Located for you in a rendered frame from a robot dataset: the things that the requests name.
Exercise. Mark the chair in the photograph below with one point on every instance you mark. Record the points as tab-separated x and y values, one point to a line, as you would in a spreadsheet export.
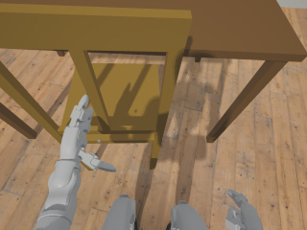
127	105

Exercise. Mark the right robot thigh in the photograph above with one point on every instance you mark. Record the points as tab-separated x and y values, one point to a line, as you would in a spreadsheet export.
185	217

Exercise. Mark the right robot hand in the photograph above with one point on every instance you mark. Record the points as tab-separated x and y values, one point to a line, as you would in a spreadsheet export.
244	219

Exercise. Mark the left robot hand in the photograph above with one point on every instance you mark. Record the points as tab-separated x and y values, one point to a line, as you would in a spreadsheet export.
74	137

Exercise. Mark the left robot shin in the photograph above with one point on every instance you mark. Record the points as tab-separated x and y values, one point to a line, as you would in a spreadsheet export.
131	225

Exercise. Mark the table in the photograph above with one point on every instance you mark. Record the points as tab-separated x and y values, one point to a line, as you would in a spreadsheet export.
232	29

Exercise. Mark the left robot forearm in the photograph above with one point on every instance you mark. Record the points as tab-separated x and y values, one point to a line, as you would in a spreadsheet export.
60	206

